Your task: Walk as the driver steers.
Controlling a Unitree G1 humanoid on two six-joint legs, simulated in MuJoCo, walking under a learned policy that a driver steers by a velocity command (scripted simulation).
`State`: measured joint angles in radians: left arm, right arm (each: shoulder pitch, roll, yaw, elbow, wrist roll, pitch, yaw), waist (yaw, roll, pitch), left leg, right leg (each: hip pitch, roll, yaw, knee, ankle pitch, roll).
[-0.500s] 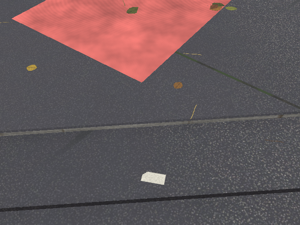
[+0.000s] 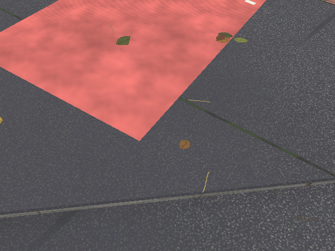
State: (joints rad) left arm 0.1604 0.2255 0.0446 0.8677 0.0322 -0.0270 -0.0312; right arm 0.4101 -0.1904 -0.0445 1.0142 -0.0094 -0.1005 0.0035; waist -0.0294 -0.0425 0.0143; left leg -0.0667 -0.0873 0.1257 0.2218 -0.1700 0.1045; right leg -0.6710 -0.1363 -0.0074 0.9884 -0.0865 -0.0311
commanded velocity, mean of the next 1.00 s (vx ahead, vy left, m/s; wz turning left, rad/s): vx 0.19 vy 0.00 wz -0.41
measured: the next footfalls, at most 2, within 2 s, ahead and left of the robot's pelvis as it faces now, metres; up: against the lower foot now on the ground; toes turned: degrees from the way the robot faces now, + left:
right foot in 0.22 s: +0.33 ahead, -0.13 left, +0.04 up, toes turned -10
left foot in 0.68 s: +0.41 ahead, +0.05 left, +0.04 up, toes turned -17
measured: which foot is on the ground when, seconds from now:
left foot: down 0.00-0.28, up 0.30-0.66, down 0.68-1.00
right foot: up 0.00-0.20, down 0.22-0.68, up 0.70-1.00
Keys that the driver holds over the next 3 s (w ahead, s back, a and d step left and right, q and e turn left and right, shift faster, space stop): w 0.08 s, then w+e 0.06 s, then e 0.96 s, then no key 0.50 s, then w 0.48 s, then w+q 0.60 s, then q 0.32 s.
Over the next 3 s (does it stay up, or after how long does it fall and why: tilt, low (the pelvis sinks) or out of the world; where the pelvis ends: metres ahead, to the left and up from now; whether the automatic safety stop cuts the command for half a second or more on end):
stays up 0.70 -0.31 0.03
